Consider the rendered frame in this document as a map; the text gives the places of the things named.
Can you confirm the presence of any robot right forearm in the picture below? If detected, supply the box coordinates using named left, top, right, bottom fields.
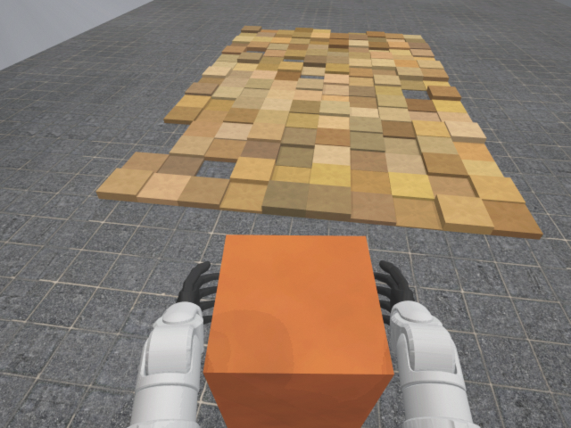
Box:
left=390, top=300, right=481, bottom=428

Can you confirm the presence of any robot left forearm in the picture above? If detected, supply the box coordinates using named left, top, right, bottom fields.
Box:
left=127, top=301, right=204, bottom=428

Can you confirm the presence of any robot left hand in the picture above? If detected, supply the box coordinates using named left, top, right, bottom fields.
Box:
left=176, top=261, right=219, bottom=325

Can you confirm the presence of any carton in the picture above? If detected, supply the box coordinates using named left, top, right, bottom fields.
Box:
left=203, top=235, right=394, bottom=428

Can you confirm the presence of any robot right hand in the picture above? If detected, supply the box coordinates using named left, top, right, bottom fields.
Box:
left=373, top=260, right=415, bottom=325

